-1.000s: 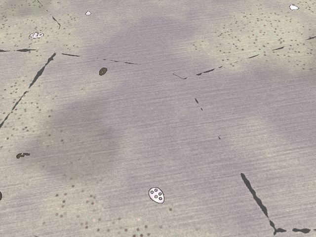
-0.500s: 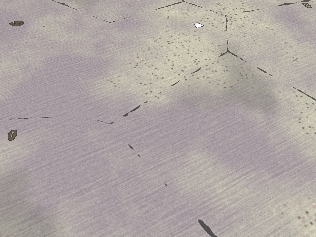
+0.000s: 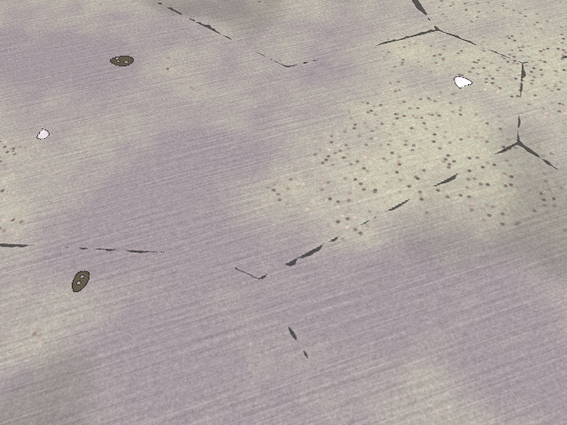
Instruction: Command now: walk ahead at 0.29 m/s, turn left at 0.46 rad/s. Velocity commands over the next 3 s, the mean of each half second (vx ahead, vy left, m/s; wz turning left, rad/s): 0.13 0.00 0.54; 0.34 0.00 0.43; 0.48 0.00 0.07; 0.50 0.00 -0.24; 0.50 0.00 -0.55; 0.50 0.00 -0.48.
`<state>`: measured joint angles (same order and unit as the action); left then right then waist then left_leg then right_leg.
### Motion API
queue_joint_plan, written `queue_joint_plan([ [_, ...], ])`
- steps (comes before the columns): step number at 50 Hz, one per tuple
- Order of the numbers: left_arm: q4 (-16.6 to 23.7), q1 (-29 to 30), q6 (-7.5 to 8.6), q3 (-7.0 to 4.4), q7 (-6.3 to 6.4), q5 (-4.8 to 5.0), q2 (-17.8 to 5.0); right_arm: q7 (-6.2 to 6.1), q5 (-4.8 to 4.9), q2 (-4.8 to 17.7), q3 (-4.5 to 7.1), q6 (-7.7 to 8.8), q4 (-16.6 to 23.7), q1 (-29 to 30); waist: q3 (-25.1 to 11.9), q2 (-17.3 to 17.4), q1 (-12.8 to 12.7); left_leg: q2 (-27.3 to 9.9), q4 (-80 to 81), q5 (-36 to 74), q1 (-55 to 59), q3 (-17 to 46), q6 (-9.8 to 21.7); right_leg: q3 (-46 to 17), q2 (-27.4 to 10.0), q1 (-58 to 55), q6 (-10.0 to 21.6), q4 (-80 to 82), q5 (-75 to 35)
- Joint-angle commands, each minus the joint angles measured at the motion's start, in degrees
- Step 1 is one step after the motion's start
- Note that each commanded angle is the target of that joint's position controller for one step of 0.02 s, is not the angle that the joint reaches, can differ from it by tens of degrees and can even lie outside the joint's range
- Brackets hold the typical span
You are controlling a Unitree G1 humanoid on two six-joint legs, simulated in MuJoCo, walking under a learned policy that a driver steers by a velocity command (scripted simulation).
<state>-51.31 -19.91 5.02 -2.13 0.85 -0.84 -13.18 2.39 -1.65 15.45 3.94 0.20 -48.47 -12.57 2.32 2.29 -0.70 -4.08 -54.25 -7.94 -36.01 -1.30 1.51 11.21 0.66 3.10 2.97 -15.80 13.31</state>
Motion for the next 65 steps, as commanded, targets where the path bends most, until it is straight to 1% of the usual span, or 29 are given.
queue_joint_plan([
  [1, 3.3, 3.4, 0.68, -1.15, 0.51, 0.26, -6.2, 0.76, -0.01, -1.3, -1.02, 0.27, 4.1, 2.3, 1.2, -8.3, 1.1, 1.0, 10.9, 7.2, 5.6, -3.2, 0.1, 0.4, -12.8, 4.7, 4.7, 1.9, -37.8],
  [5, 2.2, 2.0, -0.39, -2.15, 1.17, 0.53, -8.8, 0.91, -0.9, 1.0, -0.56, 0.23, 5.3, 2.2, -1.3, -8.6, 1.2, 3.9, 17.4, 3.3, 10.6, -5.5, 3.0, 1.0, -15.0, -0.9, 3.7, -6.6, -46.3],
  [8, 2.8, 3.3, -2.01, -2.83, 1.4, 0.77, -10.1, -0.25, -1.7, 3.9, 0.91, 1.54, 2.8, -8.5, -7.7, -4.6, 5.9, 7.8, 26.8, 5.2, 22.7, -5.4, 6.8, 2.0, -13.1, -0.7, 1.0, -29.2, -42.3],
  [9, 3.9, 0.6, -2.19, -2.52, 1.14, 0.5, -8.9, -1.21, -1.77, 9.5, 2.34, 2.32, 2.7, -11.6, -11.9, 2.9, 6.7, -1.4, 26.9, 28.9, 33.7, 5.7, 9.5, 2.4, -9.4, 9.4, -1.8, -45.1, -19.6],
  [10, 6.2, -5.2, -3.0, -1.69, 0.86, 1.01, -4.2, -1.64, -0.04, 16.1, 4.06, 1.36, 4.1, -9.1, -18.6, 13.2, 1.5, -18.0, 24.6, 59.4, 47.1, 29.4, 21.6, -1.8, 2.4, 26.8, -4.9, -65.6, 25.2],
  [11, 6.1, -3.0, -3.69, -1.57, 0.69, -0.61, -6.6, -1.77, 2.68, 15.5, 4.38, 0.29, 5.7, -10.1, -23.9, 4.6, 5.0, -18.4, 29.3, 48.0, 45.9, 31.7, 24.5, -12.3, 0.4, 29.5, -5.0, -67.5, 23.4],
  [13, 6.9, 4.2, -4.02, -1.62, 0.77, -0.31, -6.5, -2.7, 2.09, 8.1, 2.26, -1.01, 6.2, -2.5, -8.0, -1.9, 2.6, -12.6, 34.7, 25.6, 30.3, 23.3, 19.4, -13.3, -3.7, 31.6, -4.8, -60.7, 15.6],
  [15, 7.2, 4.4, -5.39, -1.82, 0.87, -1.52, -6.8, -3.0, 1.76, 5.3, 1.45, -1.31, 6.3, 0.2, -4.5, -0.1, 0.2, -6.9, 36.9, 19.6, 22.4, 18.7, 14.8, -13.3, -4.3, 27.0, -4.9, -53.0, 11.4],
  [18, 6.9, 2.5, -6.95, -1.51, 0.78, -1.18, -5.3, -2.26, 0.93, 7.6, 2.1, -0.66, 6.6, 0.3, -7.6, -0.1, -0.7, -4.5, 37.1, 17.3, 20.6, 17.6, 13.2, -13.0, -2.7, 23.7, -5.0, -48.7, 9.6],
  [22, 8.8, 7.2, -7.66, -1.66, 1.05, -0.93, -5.8, -2.27, 0.73, 8.7, 2.67, -1.45, 7.0, -0.4, -6.8, 2.8, 1.3, -3.1, 39.7, -2.2, 20.7, 21.7, 11.6, -14.0, -2.1, 25.9, -5.7, -41.2, 7.9],
  [25, 9.9, 9.3, -7.43, -1.82, 0.68, -1.08, -6.6, -2.23, 0.67, 9.3, 3.07, -2.14, 7.1, -1.5, -6.8, 4.5, 2.3, -2.8, 42.7, -20.1, 21.4, 27.0, 11.4, -14.1, -1.4, 26.0, -6.0, -36.7, 8.2],
  [29, 10.5, 9.5, -5.89, -1.64, 0.18, -0.71, -6.7, -1.82, 0.18, 9.9, 3.54, -2.29, 7.3, -1.5, -5.8, 4.9, 2.2, -2.3, 43.6, -27.7, 20.0, 30.9, 11.2, -13.5, 0.9, 21.0, -4.9, -29.0, 11.8],
  [31, 9.8, 5.8, -4.97, -1.46, 0.28, -0.01, -6.5, -1.47, 0.2, 9.8, 3.66, -2.41, 7.7, 0.5, -5.1, 5.3, -0.1, -0.7, 43.5, -28.9, 14.8, 30.9, 10.1, -12.9, 2.9, 11.9, -2.7, -21.0, 14.3],
  [33, 7.0, -4.2, -4.1, -1.68, 1.34, 0.14, -6.9, -1.59, 0.68, 8.1, 3.48, -2.56, 9.3, 5.7, -2.0, 4.4, -6.2, 5.3, 40.5, -30.1, 3.5, 26.5, 4.3, -11.0, 3.6, -4.3, 0.4, -2.2, 8.4],
  [34, 6.2, -6.0, -3.71, -2.84, 2.47, -0.22, -12.0, -2.06, 1.47, 4.4, 2.78, -2.24, 9.6, 4.4, -1.0, -7.3, -5.6, 10.8, 25.1, -30.5, -4.9, 18.6, 0.6, -21.0, -6.8, -10.6, 1.7, 5.2, 16.1],
  [35, 8.8, -0.8, -3.6, -3.87, 2.78, -1.2, -17.4, -2.11, 1.75, 1.0, 1.58, -1.38, 11.1, 2.7, -2.5, -17.9, -3.0, 15.6, 7.6, -23.2, -12.0, 9.0, 0.2, -45.2, -24.9, -9.3, 6.3, 11.0, 30.4],
  [36, 9.0, 3.6, -3.51, -3.71, 2.54, -1.76, -15.1, -1.82, -0.37, 6.7, 2.46, -0.71, 10.9, 5.3, 2.4, -7.7, -0.9, 9.2, 2.5, -14.0, -11.6, 11.4, 0.1, -45.5, -24.4, 1.2, 8.2, 11.6, 32.0],
  [37, 9.1, 5.9, -2.95, -2.8, 2.07, -1.18, -11.8, -0.84, -0.4, 7.2, 2.77, -0.36, 10.0, 3.2, 2.7, -6.3, 1.9, 8.8, -0.1, -9.5, -7.6, 12.0, 0.1, -40.3, -20.6, 4.4, 7.0, 10.9, 28.6],
  [40, 8.5, 5.5, -1.37, -2.15, 0.55, -0.51, -9.4, 0.87, -1.22, 6.3, 2.26, -0.35, 6.9, -2.3, 1.6, -9.7, 2.4, 8.6, -7.1, -4.6, -4.8, 8.8, -1.0, -26.8, -12.9, 4.5, 4.6, 10.4, 18.4],
  [45, 4.2, -4.4, -0.07, -2.81, -0.69, -0.43, -10.0, 1.18, -0.88, 4.7, 0.91, 0.02, 9.5, 7.9, 3.8, -8.8, -3.2, 6.7, 1.8, -2.0, -9.7, 7.5, -2.4, -21.5, -13.1, -3.5, 6.3, 9.7, 5.7],
  [51, 0.5, -8.7, -0.42, -2.87, -1.15, -0.29, -10.4, 1.75, -0.6, 2.5, -1.1, 0.84, 12.0, 16.4, 3.8, -12.3, -5.5, 4.6, 19.9, -5.7, 5.1, -4.2, -0.6, -15.7, -13.3, -0.9, 6.1, 5.3, -13.8],
  [53, -0.5, -8.5, -0.75, -3.05, -1.06, -0.17, -11.4, 0.84, -0.44, 3.3, -0.82, 1.35, 11.1, 12.2, 2.3, -12.3, -2.6, 6.6, 23.6, -6.7, 13.1, -5.5, 2.1, -15.5, -14.7, -0.5, 5.8, 0.5, -26.9],
  [55, -0.7, -6.8, -0.84, -2.52, -0.94, 0.65, -10.6, -0.74, -1.23, 6.1, 0.53, 2.68, 5.4, -4.1, -7.3, -6.9, 5.5, 6.7, 28.4, -2.7, 35.9, -3.2, 5.2, -9.7, -10.7, 5.3, 3.2, -18.5, -36.9],
  [56, 2.4, -5.6, -0.65, -1.15, -1.24, 1.4, -6.6, -1.7, -2.47, 11.2, 1.78, 3.12, 4.1, -14.3, -16.2, 1.6, 9.8, -8.8, 31.5, -16.4, 52.8, 15.5, 9.2, -7.1, -7.1, 19.9, 0.9, -36.4, -17.8],
  [57, 3.8, -7.1, -0.55, -0.86, -1.37, 0.91, -4.0, -2.16, -1.19, 16.3, 2.85, 2.84, 2.6, -17.5, -19.3, 13.3, 8.5, -20.9, 39.0, -14.5, 57.4, 39.3, 14.2, -8.1, 1.3, 33.6, 0.1, -50.5, 17.1],
  [58, 3.4, -2.3, -1.06, -2.29, -0.97, -0.12, -9.0, -2.21, 0.02, 13.0, 2.09, 2.71, 2.5, -13.3, -11.6, 4.2, 7.5, -17.9, 38.4, -12.2, 51.1, 34.3, 13.2, -13.7, -2.7, 37.5, 1.4, -54.8, 14.0],
  [60, 3.5, -0.1, -0.53, -1.87, -1.91, 0.22, -6.8, -1.8, 0.12, 6.4, 0.14, 3.07, 3.3, -4.9, -3.2, 1.6, 3.1, -11.7, 40.8, -1.6, 38.3, 20.3, 10.3, -13.2, -6.3, 34.6, 1.7, -50.0, 5.5],
  [61, 2.9, -0.8, -1.14, -1.92, -2.13, -0.54, -6.3, -1.83, 0.46, 4.9, -0.41, 3.38, 3.1, -3.5, -1.3, 3.0, 1.5, -9.4, 42.2, 1.5, 34.6, 16.4, 9.3, -12.4, -6.9, 32.6, 1.1, -48.0, 4.3],
  [65, 3.1, 0.6, -2.82, -1.64, -3.34, -1.51, -4.4, -1.99, 1.22, 5.2, -0.45, 4.83, 0.5, -5.5, 0.7, 3.0, -0.5, -7.5, 46.3, 10.1, 30.7, 10.4, 11.1, -10.4, -7.3, 32.6, -1.3, -44.1, 0.2],
])
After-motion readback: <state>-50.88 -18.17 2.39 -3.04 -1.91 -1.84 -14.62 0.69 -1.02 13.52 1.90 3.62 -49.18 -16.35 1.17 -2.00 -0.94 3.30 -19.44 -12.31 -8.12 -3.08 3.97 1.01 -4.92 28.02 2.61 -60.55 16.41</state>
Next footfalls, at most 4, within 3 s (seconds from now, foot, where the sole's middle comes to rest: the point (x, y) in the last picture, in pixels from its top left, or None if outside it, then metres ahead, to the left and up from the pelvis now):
0.18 left None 0.22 0.10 -0.78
0.68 right None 0.22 -0.09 -0.78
1.10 left None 0.30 0.24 -0.78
1.60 right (214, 346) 0.68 0.25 -0.78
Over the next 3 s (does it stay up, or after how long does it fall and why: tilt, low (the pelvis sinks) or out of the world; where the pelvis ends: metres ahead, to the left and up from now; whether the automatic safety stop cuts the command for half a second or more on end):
stays up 1.17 0.41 0.00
